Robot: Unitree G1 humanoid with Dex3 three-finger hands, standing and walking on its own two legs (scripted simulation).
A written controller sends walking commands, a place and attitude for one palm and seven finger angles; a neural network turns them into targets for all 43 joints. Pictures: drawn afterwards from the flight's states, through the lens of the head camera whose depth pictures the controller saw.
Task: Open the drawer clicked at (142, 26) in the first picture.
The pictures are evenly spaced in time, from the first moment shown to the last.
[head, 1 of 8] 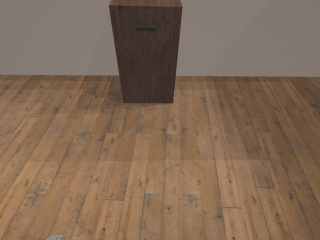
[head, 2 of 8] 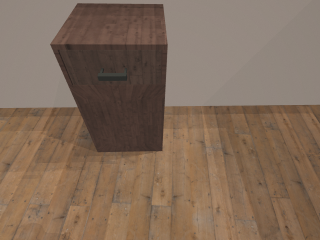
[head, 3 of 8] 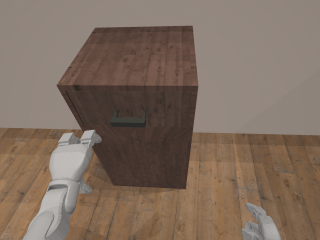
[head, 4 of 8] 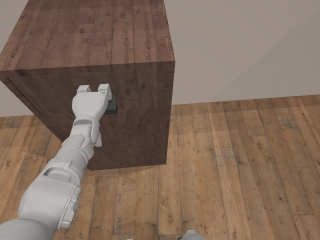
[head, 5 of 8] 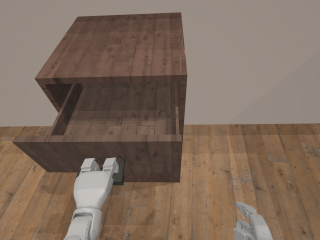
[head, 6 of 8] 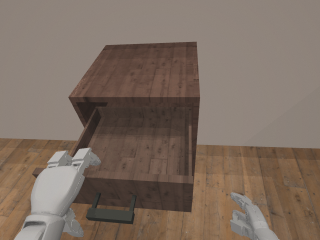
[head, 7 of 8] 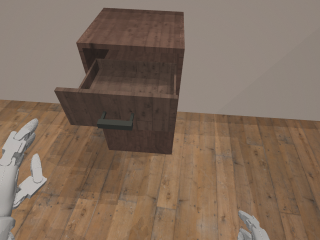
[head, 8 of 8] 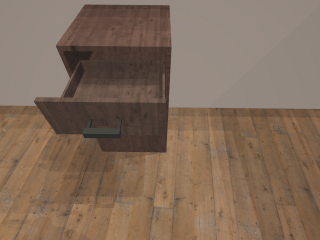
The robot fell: no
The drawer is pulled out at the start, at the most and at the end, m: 0.00 0.30 0.30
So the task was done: yes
